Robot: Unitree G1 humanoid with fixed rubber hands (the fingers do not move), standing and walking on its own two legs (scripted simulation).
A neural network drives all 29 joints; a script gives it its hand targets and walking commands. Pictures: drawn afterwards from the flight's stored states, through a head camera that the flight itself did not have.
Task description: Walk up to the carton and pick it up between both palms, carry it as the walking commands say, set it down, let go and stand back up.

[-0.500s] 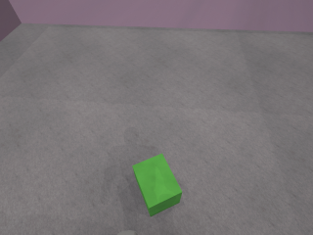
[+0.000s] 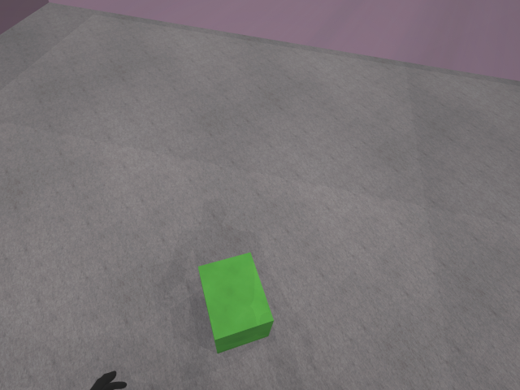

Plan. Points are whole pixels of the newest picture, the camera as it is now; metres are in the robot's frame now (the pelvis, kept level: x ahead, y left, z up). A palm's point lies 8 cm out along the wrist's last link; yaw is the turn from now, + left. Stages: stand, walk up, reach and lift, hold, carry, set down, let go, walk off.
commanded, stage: walk up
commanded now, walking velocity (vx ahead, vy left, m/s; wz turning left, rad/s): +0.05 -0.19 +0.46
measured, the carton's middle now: (234, 302) +0.48 +0.04 -0.68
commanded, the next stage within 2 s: stand in 1.88 s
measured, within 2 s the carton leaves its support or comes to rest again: neither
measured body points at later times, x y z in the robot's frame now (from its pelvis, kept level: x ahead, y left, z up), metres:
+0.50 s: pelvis +0.06 -0.08 +0.00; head +0.08 -0.06 +0.45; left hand +0.02 +0.16 -0.17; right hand +0.22 -0.32 -0.12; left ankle +0.06 +0.01 -0.74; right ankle +0.05 -0.22 -0.70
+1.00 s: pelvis +0.09 -0.07 -0.01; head +0.11 -0.07 +0.44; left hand +0.03 +0.18 -0.16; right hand +0.25 -0.29 -0.15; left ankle +0.05 +0.05 -0.75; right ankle +0.12 -0.23 -0.74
